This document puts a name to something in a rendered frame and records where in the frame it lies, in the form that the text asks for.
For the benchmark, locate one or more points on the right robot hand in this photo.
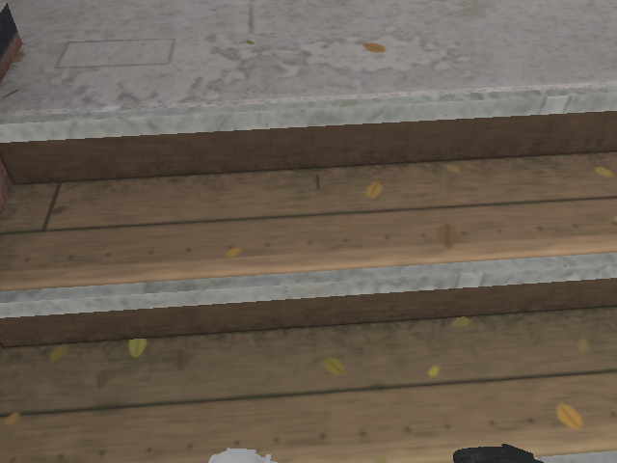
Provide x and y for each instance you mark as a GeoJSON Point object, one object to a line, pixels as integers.
{"type": "Point", "coordinates": [504, 454]}

